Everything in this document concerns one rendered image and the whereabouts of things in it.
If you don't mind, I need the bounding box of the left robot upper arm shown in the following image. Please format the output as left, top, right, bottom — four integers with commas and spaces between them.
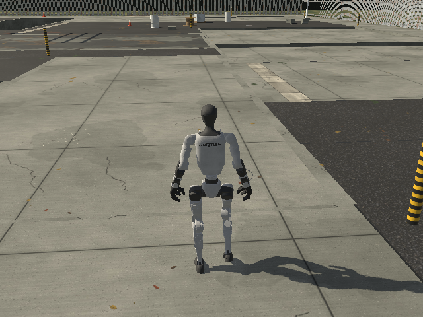
178, 133, 196, 170

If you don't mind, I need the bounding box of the right robot forearm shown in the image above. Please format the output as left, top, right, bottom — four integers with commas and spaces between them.
236, 159, 250, 188

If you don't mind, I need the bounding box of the robot left hand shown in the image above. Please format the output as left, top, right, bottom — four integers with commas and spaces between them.
170, 186, 185, 202

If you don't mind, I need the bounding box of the robot right hand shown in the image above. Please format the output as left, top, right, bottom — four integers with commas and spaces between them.
237, 186, 252, 201

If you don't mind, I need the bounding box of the left robot forearm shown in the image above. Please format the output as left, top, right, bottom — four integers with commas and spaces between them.
171, 161, 185, 188

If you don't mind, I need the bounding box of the right robot upper arm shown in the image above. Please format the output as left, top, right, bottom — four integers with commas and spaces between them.
223, 133, 243, 169

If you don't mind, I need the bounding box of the right robot thigh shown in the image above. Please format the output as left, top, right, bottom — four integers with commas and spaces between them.
220, 183, 234, 220

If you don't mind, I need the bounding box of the left robot shin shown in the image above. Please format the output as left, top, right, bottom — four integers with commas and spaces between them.
192, 222, 203, 265

